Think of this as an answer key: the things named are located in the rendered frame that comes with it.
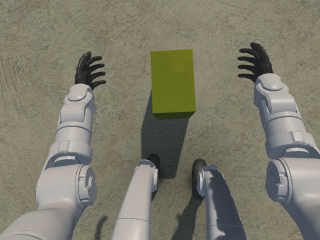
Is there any right robot foot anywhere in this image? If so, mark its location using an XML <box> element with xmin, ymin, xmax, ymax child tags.
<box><xmin>192</xmin><ymin>158</ymin><xmax>207</xmax><ymax>201</ymax></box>

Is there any left robot forearm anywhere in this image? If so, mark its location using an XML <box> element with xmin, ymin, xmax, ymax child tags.
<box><xmin>35</xmin><ymin>83</ymin><xmax>96</xmax><ymax>207</ymax></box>

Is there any robot foot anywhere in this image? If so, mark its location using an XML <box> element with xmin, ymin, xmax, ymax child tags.
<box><xmin>147</xmin><ymin>154</ymin><xmax>161</xmax><ymax>195</ymax></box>
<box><xmin>192</xmin><ymin>158</ymin><xmax>207</xmax><ymax>201</ymax></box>

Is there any robot left upper arm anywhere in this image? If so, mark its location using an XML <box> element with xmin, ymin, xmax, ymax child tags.
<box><xmin>0</xmin><ymin>163</ymin><xmax>98</xmax><ymax>240</ymax></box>

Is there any left robot foot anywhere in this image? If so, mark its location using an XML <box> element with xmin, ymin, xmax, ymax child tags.
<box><xmin>147</xmin><ymin>154</ymin><xmax>161</xmax><ymax>195</ymax></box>

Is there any carton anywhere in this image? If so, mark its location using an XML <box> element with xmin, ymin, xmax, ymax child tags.
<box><xmin>150</xmin><ymin>49</ymin><xmax>196</xmax><ymax>120</ymax></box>

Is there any robot left hand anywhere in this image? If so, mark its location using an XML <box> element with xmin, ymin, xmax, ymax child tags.
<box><xmin>74</xmin><ymin>51</ymin><xmax>107</xmax><ymax>91</ymax></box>

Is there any right robot forearm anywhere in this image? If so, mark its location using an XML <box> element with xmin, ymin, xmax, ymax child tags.
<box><xmin>253</xmin><ymin>73</ymin><xmax>320</xmax><ymax>160</ymax></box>

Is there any robot right hand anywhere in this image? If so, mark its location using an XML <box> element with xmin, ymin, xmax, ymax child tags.
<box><xmin>237</xmin><ymin>42</ymin><xmax>273</xmax><ymax>83</ymax></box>

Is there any robot right upper arm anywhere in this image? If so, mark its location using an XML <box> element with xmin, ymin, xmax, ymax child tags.
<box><xmin>265</xmin><ymin>157</ymin><xmax>320</xmax><ymax>240</ymax></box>

